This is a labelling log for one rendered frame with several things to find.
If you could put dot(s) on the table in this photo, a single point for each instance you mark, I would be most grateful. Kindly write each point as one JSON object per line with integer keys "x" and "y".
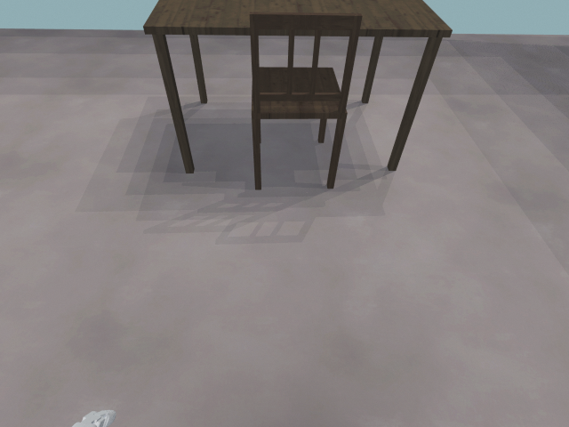
{"x": 390, "y": 18}

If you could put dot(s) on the chair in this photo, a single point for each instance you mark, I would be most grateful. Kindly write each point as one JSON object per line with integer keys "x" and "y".
{"x": 301, "y": 93}

